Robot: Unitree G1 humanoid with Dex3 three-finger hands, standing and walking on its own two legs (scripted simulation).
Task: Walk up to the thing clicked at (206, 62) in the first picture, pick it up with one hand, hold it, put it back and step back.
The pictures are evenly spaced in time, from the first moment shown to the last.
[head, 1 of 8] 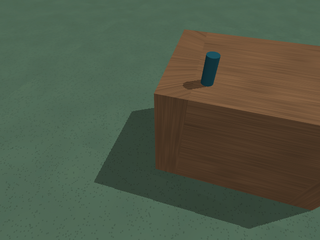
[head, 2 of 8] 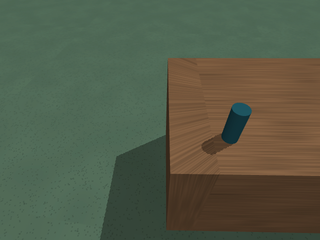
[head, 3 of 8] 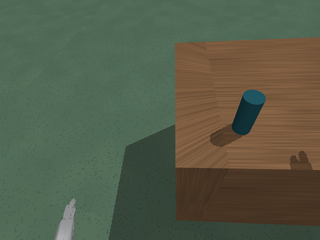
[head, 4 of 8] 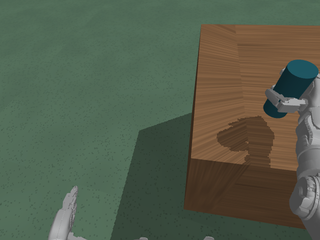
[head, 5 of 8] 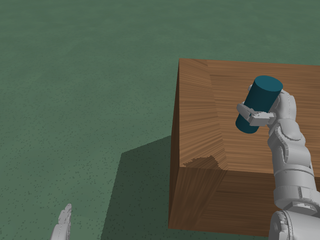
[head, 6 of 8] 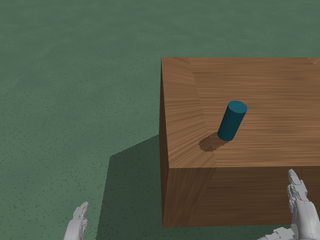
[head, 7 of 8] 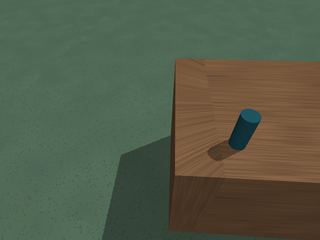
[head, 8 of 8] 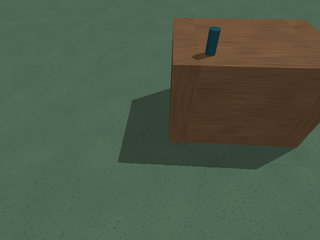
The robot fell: no
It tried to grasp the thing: yes
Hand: right
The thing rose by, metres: 0.24
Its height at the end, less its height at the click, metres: +0.00
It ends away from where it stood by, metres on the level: 0.01
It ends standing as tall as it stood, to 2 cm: yes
